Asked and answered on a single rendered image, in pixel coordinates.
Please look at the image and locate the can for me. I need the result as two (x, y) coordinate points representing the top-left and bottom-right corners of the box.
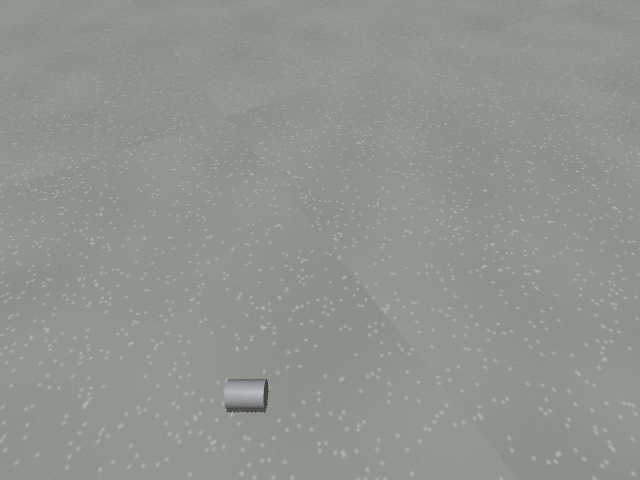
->
(224, 379), (268, 409)

